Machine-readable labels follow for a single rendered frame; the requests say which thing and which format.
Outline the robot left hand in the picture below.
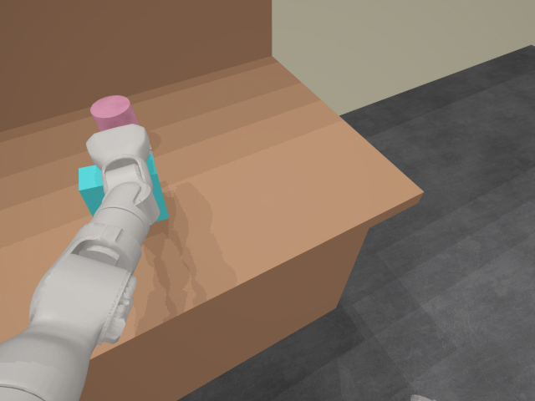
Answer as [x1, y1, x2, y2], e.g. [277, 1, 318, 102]
[86, 124, 155, 170]

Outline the left robot upper arm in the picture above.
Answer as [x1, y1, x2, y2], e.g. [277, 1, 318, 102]
[0, 253, 138, 401]

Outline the table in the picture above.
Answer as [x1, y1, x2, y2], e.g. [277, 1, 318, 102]
[0, 0, 424, 401]

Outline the sponge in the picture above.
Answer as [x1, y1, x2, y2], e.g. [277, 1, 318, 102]
[79, 154, 169, 221]

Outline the robot left forearm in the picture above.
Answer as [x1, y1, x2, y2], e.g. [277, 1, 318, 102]
[29, 154, 160, 325]

